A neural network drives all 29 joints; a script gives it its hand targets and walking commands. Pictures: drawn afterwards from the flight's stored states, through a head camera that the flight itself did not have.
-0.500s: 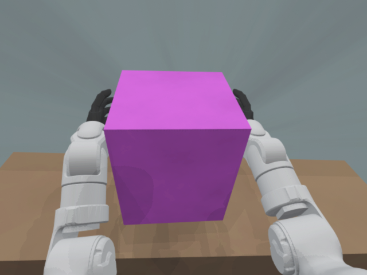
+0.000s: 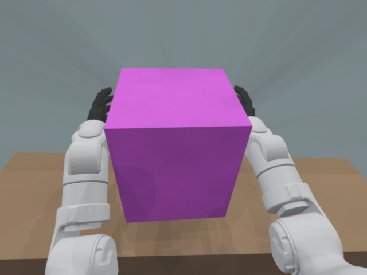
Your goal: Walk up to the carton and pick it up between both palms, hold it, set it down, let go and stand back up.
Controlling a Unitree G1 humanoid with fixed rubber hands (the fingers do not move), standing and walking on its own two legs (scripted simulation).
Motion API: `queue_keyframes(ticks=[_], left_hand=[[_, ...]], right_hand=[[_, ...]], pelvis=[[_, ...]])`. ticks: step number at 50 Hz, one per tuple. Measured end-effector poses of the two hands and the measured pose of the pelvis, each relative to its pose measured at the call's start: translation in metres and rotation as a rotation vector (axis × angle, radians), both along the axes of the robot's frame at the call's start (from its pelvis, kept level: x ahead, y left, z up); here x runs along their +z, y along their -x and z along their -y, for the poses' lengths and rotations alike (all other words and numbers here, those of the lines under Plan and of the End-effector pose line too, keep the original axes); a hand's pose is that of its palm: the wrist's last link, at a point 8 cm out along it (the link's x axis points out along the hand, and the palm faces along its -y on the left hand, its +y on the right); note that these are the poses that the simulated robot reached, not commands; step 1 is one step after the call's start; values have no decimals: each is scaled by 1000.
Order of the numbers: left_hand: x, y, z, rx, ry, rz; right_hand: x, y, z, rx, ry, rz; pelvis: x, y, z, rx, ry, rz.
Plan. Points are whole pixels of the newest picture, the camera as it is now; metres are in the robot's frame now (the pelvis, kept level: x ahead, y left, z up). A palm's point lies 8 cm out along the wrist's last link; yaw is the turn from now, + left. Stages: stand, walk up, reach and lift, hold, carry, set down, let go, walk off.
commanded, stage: hold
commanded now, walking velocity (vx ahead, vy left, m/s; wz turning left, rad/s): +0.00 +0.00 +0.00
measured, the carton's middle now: (175, 144) +0.35 +0.01 +0.18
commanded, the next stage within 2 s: none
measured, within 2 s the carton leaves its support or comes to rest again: neither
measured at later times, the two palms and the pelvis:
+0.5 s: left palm (98, 125) +0.36 +0.16 +0.21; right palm (244, 124) +0.37 -0.14 +0.22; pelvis +0.00 +0.00 +0.00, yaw +0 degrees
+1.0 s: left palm (100, 124) +0.37 +0.16 +0.21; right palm (245, 120) +0.37 -0.15 +0.23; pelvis +0.00 -0.01 +0.00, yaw +0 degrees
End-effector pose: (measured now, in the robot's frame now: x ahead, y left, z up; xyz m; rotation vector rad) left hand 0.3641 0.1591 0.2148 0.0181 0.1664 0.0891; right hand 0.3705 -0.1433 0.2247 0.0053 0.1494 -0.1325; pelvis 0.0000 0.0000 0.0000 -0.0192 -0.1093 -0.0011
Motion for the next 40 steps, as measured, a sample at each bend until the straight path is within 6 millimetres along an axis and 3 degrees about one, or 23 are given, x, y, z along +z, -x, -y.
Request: queue_keyframes(ticks=[27, 40], left_hand=[[1, 1, 0, -9, -21, 3], [-2, 0, 1, 1, -1, -4]], right_hand=[[-5, 3, 1, -7, -18, 0], [-2, -1, 1, 3, 6, -7]], pelvis=[[0, -1, -4, -2, 2, 9], [0, 3, 3, 1, 1, -13]])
